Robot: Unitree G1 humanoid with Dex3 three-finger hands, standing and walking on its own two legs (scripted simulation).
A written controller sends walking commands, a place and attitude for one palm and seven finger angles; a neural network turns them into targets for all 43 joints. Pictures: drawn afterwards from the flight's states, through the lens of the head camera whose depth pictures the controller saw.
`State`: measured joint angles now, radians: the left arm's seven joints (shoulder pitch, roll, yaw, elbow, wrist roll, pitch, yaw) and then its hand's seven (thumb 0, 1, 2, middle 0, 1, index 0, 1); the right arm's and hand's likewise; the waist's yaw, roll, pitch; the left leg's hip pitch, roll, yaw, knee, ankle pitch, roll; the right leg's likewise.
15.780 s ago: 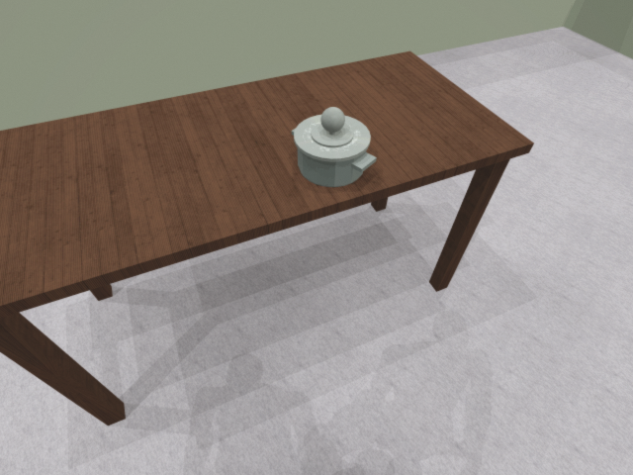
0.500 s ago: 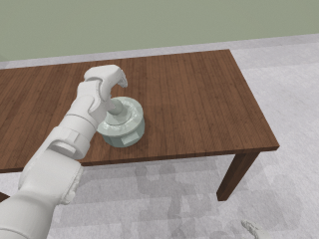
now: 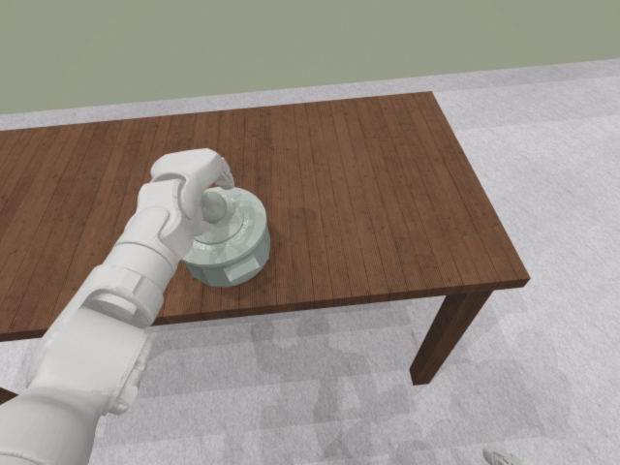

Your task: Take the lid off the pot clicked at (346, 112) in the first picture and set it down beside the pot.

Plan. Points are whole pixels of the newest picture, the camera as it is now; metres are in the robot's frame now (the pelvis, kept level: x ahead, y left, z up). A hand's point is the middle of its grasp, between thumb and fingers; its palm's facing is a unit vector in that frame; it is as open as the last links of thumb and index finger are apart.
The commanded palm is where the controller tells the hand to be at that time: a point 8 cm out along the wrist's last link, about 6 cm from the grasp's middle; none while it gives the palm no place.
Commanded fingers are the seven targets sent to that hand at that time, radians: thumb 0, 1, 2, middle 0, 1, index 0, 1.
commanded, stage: lower the open fingers around the knob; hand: left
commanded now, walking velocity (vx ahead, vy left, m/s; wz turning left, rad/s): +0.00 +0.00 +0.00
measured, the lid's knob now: (210, 207) +0.49 +0.15 +0.04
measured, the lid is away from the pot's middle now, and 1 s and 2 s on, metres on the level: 0.00 0.00 0.01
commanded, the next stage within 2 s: close the fingers and squeeze the knob in 0.60 s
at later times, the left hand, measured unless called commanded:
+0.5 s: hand (205, 219) +0.45 +0.15 +0.05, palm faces -0.36 -0.06 -0.93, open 10.5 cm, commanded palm +0.46 +0.15 +0.12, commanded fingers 0.00 -0.33 1.43 -0.81 -0.08 -0.81 -0.08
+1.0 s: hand (209, 216) +0.45 +0.14 +0.06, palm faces -0.36 -0.07 -0.93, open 10.1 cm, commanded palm +0.46 +0.15 +0.12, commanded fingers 0.00 -0.01 1.05 -0.56 -0.83 -0.56 -0.83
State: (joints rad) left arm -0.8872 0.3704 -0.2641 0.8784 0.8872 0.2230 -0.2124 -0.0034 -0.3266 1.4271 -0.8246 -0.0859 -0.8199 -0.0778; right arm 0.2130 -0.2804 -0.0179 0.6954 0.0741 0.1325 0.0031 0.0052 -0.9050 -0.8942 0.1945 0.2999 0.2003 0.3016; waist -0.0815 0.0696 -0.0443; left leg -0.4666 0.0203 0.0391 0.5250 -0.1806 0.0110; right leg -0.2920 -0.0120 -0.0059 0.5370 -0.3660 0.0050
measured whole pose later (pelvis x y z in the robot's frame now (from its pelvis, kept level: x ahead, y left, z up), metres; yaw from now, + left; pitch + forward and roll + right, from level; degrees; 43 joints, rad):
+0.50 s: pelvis -0.01 +0.01 +0.00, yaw -1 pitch +9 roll +0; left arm -0.90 0.34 -0.27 0.97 0.91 0.20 -0.14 0.00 -0.33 1.43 -0.82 -0.09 -0.81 -0.08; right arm 0.24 -0.26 -0.02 0.71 0.07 0.13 0.00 0.00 -0.90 -0.89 0.20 0.30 0.20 0.30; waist -0.09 0.07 -0.06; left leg -0.53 0.03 0.05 0.56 -0.19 0.02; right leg -0.35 -0.01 0.00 0.56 -0.36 0.01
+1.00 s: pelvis +0.00 +0.00 +0.00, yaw -1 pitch +9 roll +0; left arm -0.90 0.35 -0.25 0.99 0.91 0.20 -0.14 0.00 -0.12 1.10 -0.60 -0.61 -0.60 -0.61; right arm 0.26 -0.27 -0.03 0.72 0.07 0.11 -0.01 0.00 -0.90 -0.89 0.20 0.30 0.20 0.30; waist -0.10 0.07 -0.07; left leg -0.52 0.04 0.05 0.55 -0.18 0.01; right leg -0.35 0.00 0.01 0.56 -0.36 0.00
